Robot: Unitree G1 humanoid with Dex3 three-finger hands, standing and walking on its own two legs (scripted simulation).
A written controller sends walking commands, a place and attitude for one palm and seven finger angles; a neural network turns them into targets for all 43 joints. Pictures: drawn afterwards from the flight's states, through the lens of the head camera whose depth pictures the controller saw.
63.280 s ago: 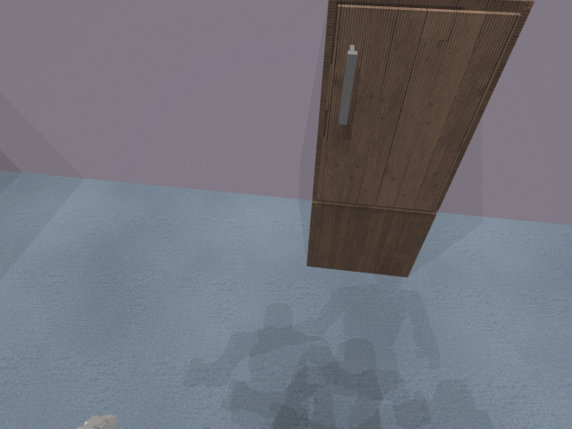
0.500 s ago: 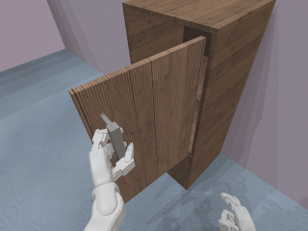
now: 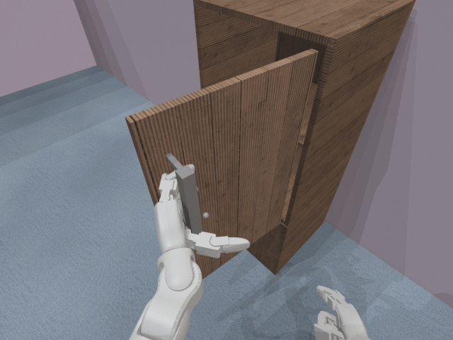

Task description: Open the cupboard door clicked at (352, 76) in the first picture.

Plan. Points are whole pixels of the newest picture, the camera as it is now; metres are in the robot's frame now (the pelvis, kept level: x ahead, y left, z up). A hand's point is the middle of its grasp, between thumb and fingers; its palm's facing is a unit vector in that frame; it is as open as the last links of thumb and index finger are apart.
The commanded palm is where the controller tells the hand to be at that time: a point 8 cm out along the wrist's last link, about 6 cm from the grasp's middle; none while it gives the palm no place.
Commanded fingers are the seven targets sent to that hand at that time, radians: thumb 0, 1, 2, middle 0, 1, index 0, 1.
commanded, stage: open thumb and fingers to let go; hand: left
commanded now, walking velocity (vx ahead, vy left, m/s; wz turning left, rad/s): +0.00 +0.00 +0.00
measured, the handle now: (184, 199) +0.33 +0.11 +0.10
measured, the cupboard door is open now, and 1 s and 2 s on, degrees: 83 86 86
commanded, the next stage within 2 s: slide the hand sideways off the handle in 0.08 s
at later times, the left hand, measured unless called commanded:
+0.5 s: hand (204, 234) +0.25 +0.06 +0.11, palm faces -0.10 -0.99 +0.03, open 16.3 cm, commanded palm +0.22 +0.11 +0.10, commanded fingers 0.00 -0.50 0.30 -0.15 -0.30 -0.15 -0.30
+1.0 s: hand (176, 260) +0.22 +0.10 +0.10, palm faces -0.01 -1.00 -0.03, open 16.3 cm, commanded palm +0.18 +0.16 +0.10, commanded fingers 0.00 -0.50 0.30 -0.15 -0.30 -0.15 -0.30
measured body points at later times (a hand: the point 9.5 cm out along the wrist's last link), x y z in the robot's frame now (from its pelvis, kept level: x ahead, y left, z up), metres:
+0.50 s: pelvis +0.00 +0.00 +0.00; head -0.02 -0.02 +0.45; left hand +0.25 +0.11 +0.11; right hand +0.18 -0.21 -0.08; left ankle +0.02 +0.12 -0.72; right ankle +0.01 -0.11 -0.72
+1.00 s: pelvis +0.03 -0.01 -0.01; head +0.02 -0.03 +0.44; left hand +0.21 +0.15 +0.10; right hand +0.22 -0.23 -0.07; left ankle +0.02 +0.12 -0.72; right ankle +0.01 -0.11 -0.72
